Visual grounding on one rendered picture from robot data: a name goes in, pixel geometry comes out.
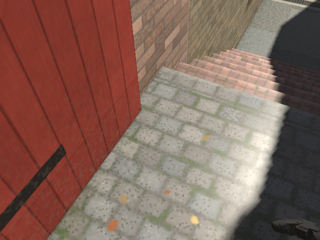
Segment stairs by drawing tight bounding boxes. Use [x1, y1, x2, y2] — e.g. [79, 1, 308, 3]
[175, 48, 320, 116]

